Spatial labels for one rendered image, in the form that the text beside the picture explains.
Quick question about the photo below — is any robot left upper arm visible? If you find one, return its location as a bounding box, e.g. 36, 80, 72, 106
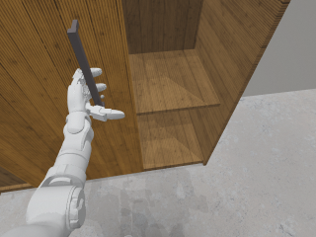
0, 185, 86, 237

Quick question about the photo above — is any robot left forearm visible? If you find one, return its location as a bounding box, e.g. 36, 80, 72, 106
26, 112, 94, 225

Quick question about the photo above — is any handle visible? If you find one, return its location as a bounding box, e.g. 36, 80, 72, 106
67, 19, 105, 107

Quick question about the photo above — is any wardrobe door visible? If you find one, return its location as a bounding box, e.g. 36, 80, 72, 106
0, 0, 144, 188
0, 166, 27, 188

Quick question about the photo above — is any left robot hand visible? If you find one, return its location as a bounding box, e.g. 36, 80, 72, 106
67, 67, 125, 121

